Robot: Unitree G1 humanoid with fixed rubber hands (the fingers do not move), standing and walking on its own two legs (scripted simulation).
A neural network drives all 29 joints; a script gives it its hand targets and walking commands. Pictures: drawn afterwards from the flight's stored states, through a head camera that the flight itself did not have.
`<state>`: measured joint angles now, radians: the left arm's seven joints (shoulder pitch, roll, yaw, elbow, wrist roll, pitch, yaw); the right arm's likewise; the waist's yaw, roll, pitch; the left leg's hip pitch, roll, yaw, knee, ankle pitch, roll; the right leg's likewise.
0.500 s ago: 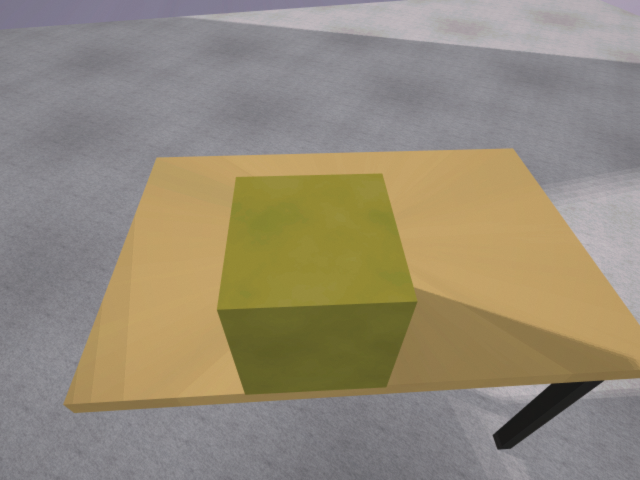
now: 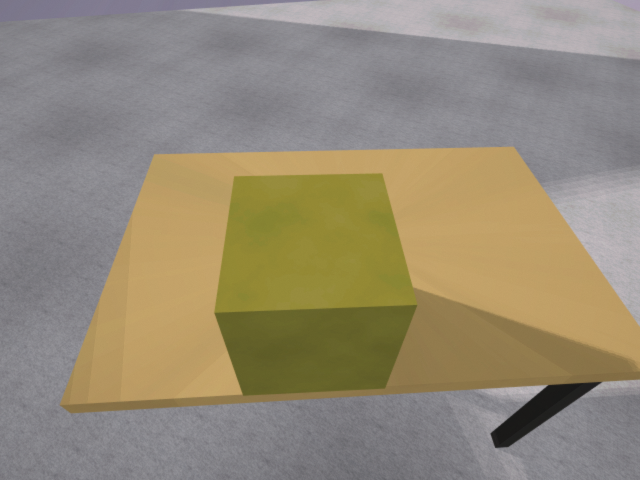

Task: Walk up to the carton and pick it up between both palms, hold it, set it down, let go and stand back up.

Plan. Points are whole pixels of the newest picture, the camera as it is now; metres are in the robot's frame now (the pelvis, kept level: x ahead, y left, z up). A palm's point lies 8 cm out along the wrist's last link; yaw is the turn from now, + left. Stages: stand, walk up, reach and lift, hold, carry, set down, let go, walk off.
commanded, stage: stand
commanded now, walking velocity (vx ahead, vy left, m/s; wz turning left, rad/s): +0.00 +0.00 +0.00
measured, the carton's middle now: (311, 285) +0.41 +0.00 -0.03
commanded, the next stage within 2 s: walk up in 0.36 s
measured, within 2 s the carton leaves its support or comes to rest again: neither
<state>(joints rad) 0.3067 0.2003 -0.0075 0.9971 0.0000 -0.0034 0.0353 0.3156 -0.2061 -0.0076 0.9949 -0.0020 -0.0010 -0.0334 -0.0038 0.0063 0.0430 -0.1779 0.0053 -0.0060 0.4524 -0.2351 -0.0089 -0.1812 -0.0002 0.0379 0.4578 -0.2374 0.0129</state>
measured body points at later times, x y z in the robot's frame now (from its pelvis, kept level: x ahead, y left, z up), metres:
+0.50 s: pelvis +0.01 +0.00 +0.00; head +0.01 -0.01 +0.45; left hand +0.02 +0.24 -0.15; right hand +0.01 -0.24 -0.16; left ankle +0.01 +0.12 -0.74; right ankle +0.01 -0.13 -0.74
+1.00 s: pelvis +0.02 +0.00 +0.00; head +0.03 +0.00 +0.45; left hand +0.03 +0.24 -0.15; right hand +0.01 -0.23 -0.16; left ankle +0.01 +0.13 -0.74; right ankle +0.01 -0.13 -0.74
